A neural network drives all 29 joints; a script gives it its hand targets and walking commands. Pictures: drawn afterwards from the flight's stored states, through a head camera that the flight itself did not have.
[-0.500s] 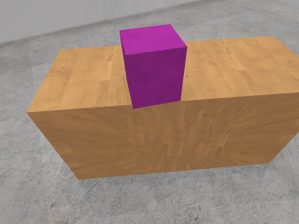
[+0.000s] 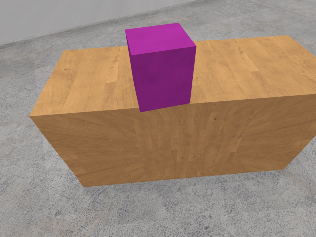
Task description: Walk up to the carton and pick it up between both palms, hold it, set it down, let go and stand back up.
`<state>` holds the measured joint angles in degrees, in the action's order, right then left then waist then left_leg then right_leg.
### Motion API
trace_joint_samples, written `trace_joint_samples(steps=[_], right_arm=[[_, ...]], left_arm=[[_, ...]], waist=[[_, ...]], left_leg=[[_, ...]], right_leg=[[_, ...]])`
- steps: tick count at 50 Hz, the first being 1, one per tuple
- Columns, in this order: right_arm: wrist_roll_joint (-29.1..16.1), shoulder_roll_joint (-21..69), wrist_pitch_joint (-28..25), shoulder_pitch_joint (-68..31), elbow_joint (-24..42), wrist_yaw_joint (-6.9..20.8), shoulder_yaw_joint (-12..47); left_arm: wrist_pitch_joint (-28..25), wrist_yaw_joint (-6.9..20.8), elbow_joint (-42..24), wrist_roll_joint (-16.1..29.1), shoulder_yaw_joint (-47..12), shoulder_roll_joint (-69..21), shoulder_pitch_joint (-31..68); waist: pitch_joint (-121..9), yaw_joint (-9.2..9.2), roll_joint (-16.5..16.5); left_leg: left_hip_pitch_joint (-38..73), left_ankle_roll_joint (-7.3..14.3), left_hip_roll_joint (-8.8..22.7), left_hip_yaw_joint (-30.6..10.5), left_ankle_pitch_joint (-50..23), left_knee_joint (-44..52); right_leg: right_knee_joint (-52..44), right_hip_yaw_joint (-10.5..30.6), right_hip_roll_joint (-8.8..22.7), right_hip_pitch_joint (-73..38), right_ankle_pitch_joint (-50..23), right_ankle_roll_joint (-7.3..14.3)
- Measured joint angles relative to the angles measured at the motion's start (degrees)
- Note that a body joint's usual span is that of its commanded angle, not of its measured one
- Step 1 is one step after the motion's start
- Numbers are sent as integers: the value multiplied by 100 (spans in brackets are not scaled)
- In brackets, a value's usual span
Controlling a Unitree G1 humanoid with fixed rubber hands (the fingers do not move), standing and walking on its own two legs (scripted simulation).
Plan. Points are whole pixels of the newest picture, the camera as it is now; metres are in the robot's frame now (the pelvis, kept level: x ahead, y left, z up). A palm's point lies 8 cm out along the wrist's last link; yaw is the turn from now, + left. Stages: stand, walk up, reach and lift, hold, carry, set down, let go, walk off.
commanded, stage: stand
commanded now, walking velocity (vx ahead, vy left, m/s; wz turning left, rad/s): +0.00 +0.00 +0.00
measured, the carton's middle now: (159, 68) +0.72 +0.04 +0.05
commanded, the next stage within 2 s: walk up in 1.94 s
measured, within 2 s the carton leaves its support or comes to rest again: neither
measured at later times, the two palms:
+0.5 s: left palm out of the picture -0.01 +0.20 -0.15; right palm out of the picture -0.02 -0.19 -0.15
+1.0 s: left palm out of the picture +0.00 +0.20 -0.15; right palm out of the picture -0.02 -0.20 -0.15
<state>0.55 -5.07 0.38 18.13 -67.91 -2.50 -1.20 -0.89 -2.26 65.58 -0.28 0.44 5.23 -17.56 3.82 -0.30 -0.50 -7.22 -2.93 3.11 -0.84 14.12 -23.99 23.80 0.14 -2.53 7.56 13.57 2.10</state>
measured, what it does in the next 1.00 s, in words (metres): stands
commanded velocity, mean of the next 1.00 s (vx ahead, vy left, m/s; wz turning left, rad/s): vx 0.00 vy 0.00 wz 0.00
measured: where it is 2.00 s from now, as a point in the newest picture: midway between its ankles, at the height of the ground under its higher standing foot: outside the picture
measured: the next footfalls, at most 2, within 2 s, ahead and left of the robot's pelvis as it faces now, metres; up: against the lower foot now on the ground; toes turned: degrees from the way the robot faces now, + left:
none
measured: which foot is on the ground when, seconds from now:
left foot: down 0.00-1.00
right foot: down 0.00-1.00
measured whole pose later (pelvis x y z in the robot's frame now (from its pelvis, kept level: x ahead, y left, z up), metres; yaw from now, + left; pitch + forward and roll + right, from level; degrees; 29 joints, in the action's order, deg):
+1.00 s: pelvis +0.02 +0.00 +0.00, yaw +0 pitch -2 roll +0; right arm 0.4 -4.9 0.2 17.1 -68.0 -2.7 -1.2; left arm -1.1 -2.5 65.2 -0.4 0.8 5.7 -16.7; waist 4.1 -0.2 -0.6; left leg -6.8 -3.3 3.4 -0.8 15.7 -24.4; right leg 24.6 0.2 -2.7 7.3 15.3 2.4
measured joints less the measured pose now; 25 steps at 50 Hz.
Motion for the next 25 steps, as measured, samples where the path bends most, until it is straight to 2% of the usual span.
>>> trace_joint_samples(steps=[25], right_arm=[[-5,65,-49,-117,39,4,10]], left_arm=[[-26,9,-78,-13,48,64,83]], waist=[[-51,64,63]], left_leg=[[-42,-5,-22,5,76,-26]], right_leg=[[129,10,24,88,131,2]])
